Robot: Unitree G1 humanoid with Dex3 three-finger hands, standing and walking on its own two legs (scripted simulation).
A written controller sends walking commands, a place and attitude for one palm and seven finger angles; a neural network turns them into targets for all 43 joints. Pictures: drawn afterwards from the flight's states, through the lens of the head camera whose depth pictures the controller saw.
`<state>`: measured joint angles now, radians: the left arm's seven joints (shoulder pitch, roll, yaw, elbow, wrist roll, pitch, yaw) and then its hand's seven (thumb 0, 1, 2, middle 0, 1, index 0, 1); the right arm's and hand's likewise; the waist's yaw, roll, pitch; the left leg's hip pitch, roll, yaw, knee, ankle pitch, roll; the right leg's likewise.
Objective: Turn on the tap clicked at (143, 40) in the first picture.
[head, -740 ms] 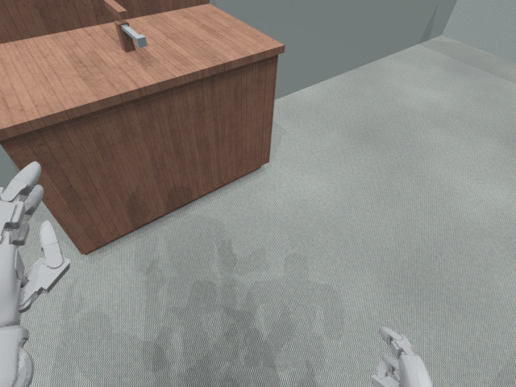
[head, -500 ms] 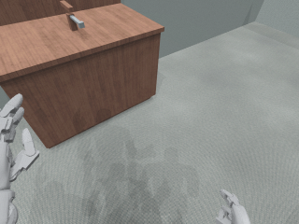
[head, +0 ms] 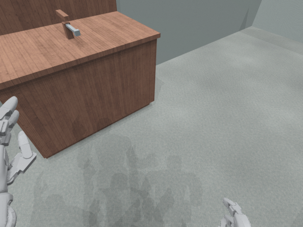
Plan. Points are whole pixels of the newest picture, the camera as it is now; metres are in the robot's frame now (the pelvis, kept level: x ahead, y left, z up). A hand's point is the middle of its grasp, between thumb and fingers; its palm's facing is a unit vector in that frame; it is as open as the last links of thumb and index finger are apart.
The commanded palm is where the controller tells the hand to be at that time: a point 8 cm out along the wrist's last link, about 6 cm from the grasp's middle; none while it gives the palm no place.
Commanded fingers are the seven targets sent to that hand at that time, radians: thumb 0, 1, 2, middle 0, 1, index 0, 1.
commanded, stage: walk to a spot facing it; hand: left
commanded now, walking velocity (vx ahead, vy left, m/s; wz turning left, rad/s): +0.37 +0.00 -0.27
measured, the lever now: (76, 32) +1.05 +0.49 +0.05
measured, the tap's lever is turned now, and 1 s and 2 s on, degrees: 0 0 0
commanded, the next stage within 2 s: turn to face it in 1.16 s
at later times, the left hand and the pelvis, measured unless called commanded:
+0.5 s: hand (79, 99) +0.36 +0.21 +0.17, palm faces +0.33 -0.86 -0.39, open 7.4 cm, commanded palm +0.31 +0.25 +0.18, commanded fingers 0.00 0.90 0.90 -0.20 -0.30 -0.20 -0.30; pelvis +0.12 -0.01 +0.00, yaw -7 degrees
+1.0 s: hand (136, 63) +0.53 +0.09 +0.19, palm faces +0.23 -0.82 -0.52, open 7.4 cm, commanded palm +0.47 +0.15 +0.18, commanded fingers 0.00 0.90 0.90 -0.20 -0.30 -0.20 -0.30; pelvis +0.28 -0.10 +0.00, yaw -8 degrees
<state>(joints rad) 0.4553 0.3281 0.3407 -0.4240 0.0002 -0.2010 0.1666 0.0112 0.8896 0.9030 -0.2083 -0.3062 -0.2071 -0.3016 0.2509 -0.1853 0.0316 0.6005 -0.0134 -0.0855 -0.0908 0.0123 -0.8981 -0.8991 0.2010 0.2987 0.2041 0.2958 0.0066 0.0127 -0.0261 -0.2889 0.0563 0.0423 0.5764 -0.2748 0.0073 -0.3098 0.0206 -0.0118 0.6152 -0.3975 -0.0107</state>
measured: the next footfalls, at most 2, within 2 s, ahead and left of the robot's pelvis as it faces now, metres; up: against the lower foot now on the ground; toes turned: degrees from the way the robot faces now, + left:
left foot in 0.36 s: +0.17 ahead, +0.12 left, +0.00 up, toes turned +5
right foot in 0.74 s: +0.29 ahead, -0.18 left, +0.00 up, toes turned -20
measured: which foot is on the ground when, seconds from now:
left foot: down 0.00-0.08, up 0.10-0.34, down 0.36-0.74, up 0.76-1.00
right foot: down 0.00-0.38, up 0.40-0.72, down 0.74-1.00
